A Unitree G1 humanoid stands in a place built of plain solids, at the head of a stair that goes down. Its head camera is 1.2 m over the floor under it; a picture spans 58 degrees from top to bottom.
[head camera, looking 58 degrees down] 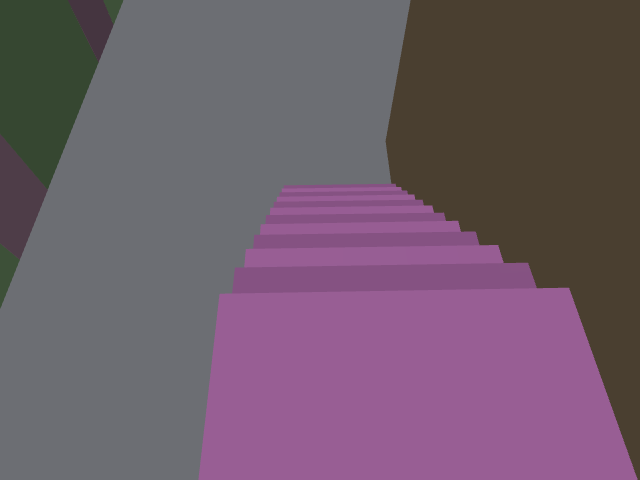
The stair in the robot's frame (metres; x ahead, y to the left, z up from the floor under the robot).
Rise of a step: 0.18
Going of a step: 0.19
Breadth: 1.17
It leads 1 degrees to the left of straight ahead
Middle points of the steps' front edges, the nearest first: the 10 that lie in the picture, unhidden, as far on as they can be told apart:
0.57 -0.28 0.00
0.76 -0.27 -0.18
0.94 -0.27 -0.37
1.13 -0.27 -0.55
1.32 -0.26 -0.73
1.51 -0.26 -0.92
1.70 -0.26 -1.10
1.88 -0.25 -1.28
2.07 -0.25 -1.46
2.26 -0.25 -1.65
